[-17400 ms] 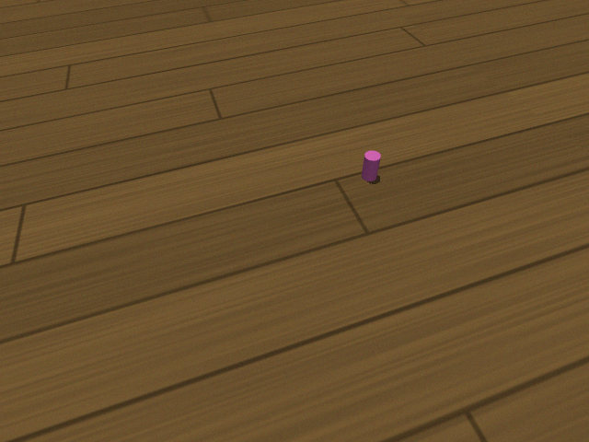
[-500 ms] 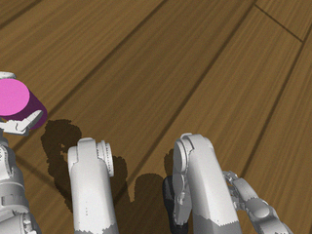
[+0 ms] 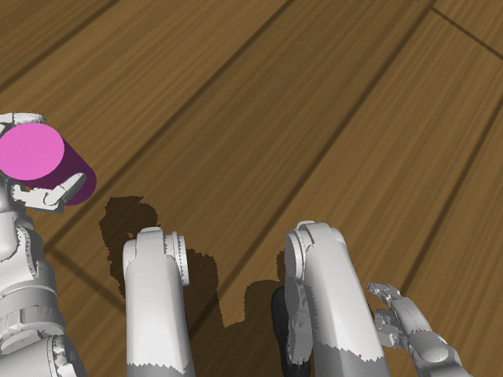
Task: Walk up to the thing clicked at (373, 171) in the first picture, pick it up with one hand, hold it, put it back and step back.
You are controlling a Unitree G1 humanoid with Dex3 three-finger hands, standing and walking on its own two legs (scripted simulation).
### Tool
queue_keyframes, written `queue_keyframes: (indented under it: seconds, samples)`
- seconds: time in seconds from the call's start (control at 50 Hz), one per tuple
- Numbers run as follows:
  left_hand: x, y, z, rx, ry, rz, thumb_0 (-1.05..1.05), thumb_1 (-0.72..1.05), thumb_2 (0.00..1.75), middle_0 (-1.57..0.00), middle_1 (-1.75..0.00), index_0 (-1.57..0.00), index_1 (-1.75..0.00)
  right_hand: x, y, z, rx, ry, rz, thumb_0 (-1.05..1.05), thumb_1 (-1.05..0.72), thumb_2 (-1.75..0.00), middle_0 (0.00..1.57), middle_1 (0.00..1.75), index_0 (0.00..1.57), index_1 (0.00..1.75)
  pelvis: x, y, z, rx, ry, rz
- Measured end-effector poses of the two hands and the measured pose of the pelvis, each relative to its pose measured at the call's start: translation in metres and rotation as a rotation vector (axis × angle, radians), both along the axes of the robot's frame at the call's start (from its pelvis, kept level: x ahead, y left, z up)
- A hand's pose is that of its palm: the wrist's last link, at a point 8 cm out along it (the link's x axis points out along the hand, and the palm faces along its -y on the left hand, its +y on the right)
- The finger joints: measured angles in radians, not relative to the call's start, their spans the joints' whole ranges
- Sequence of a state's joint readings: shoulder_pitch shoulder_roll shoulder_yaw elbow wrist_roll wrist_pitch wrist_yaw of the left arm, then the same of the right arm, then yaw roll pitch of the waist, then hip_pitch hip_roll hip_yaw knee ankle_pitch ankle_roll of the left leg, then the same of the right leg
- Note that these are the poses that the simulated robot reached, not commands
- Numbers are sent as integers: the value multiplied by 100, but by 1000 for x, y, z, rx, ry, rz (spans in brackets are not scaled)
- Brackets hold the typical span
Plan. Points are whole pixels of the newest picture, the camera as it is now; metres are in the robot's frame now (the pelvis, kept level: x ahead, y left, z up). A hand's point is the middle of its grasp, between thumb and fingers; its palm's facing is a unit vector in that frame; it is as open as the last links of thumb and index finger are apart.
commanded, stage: settle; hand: left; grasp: from the side
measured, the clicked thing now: (53, 169) +0.41 +0.31 -0.06
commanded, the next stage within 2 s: lift in 0.40 s
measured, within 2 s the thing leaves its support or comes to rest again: neither
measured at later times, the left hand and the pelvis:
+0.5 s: hand (41, 155) +0.41 +0.30 -0.01, palm faces +0.34 -0.94 -0.04, open 10.7 cm; pelvis +0.00 +0.00 +0.02, yaw +1 degrees
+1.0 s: hand (9, 143) +0.39 +0.30 +0.06, palm faces +0.30 -0.95 -0.03, open 10.7 cm; pelvis +0.00 +0.00 +0.07, yaw +3 degrees
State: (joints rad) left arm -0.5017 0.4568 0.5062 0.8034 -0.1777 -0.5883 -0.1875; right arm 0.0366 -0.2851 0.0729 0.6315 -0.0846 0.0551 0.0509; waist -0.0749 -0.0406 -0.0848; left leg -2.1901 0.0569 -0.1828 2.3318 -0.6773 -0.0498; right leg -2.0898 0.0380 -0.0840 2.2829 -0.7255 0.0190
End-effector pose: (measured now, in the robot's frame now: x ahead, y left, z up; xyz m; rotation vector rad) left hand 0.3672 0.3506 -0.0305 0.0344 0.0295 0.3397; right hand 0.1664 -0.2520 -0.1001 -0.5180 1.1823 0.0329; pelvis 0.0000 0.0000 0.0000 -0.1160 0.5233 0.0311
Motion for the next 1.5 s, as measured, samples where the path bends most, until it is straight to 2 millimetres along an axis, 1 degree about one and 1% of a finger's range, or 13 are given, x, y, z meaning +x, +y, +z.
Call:
queue_keyframes:
  seconds: [0.14,0.32,0.62,0.72,0.8,0.98,1.16,1.3,1.5]
  samples:
    - [0,0,8,2,4,0,-2,-47,111,-66,-102,-67,-104,0,1,7,3,-13,-8,0,-90,-90,21,30,20,30,-1,1,6,2,3,6]
    - [1,-2,14,2,11,4,-2,-47,111,-66,-102,-67,-105,-3,1,10,11,-10,-13,0,-90,-90,21,30,20,30,0,0,12,10,10,11]
    - [5,-7,26,2,6,-2,-2,-48,111,-66,-102,-67,-105,-12,2,17,16,-4,-34,0,-91,-90,21,30,20,30,-2,1,19,13,9,15]
    - [1,-6,36,0,-4,-13,-2,-48,111,-66,-102,-68,-104,-14,3,22,22,-1,-54,0,-92,-90,21,30,20,30,-1,1,26,17,16,19]
    - [-2,-6,48,4,-1,-23,-2,-48,111,-67,-101,-68,-104,-13,4,29,30,-9,-68,0,-92,-90,21,30,20,30,-1,2,35,19,22,23]
    - [-10,-10,89,-4,-12,-29,-2,-48,111,-67,-101,-68,-103,1,9,57,55,-65,-84,0,-92,-90,21,30,20,30,1,2,64,22,32,32]
    - [-18,-16,143,-10,-20,-20,-2,-48,111,-67,-101,-69,-103,21,17,99,84,-130,-98,0,-92,-89,21,30,20,30,7,3,105,27,29,43]
    - [-22,-25,195,-6,-9,-20,-2,-48,110,-67,-100,-69,-102,36,24,140,105,-171,-110,0,-92,-89,21,30,20,30,15,4,146,30,10,57]
    - [-26,-32,276,0,6,-2,-2,-46,109,-67,-99,-68,-102,54,35,212,124,-227,-130,0,-91,-89,21,30,20,30,34,10,213,39,-49,78]
